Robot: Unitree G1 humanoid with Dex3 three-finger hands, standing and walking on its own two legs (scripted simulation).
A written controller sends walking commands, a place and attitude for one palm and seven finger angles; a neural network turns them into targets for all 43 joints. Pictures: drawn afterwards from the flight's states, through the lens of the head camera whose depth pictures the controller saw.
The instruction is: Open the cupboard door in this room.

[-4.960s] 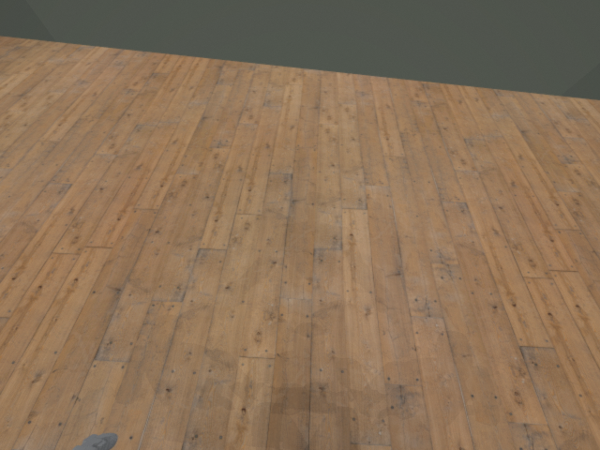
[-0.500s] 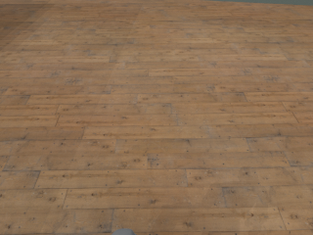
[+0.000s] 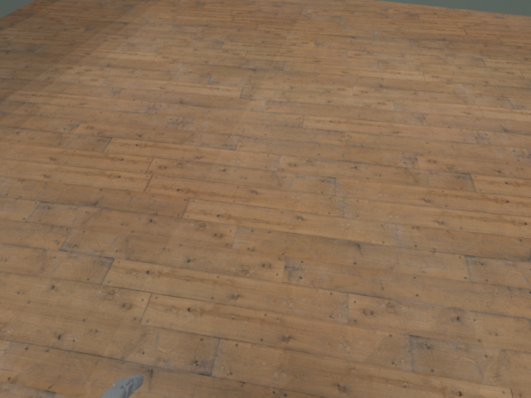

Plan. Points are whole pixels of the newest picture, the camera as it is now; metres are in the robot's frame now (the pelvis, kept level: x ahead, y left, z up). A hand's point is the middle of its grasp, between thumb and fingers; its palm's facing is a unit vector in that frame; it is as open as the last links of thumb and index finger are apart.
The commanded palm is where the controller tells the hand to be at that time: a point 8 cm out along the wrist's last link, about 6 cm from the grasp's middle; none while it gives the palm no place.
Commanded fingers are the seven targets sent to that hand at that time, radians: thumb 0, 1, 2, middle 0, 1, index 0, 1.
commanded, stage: turn or walk to find it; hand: left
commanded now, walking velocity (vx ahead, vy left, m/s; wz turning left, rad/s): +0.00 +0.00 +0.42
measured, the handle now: out of the picture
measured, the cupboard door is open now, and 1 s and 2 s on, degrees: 0 0 0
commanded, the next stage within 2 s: none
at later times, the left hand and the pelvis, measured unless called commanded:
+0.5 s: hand out of the picture -0.06 +0.23 -0.19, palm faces +0.28 -0.93 -0.24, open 7.4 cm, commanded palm none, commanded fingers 0.00 0.90 0.90 -0.20 -0.30 -0.20 -0.30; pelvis -0.03 +0.02 -0.01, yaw +13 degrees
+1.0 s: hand out of the picture -0.04 +0.20 -0.14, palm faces +0.43 -0.86 -0.28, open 7.4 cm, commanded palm none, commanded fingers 0.00 0.90 0.90 -0.20 -0.30 -0.20 -0.30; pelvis -0.06 -0.02 +0.00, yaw +25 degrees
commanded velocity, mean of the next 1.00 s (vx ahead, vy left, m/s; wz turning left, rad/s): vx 0.00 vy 0.00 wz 0.42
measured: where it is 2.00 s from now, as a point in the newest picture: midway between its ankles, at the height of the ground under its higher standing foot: outside the picture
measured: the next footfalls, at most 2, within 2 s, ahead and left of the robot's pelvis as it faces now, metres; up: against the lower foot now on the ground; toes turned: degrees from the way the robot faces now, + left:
right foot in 0.02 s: +0.04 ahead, -0.12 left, +0.00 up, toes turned -4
left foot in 0.44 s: -0.01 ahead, +0.13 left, +0.00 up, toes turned +17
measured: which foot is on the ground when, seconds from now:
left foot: down 0.00-0.02, up 0.04-0.42, down 0.44-0.92, up 0.94-1.00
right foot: up 0.00-0.00, down 0.02-0.44, up 0.46-0.90, down 0.92-1.00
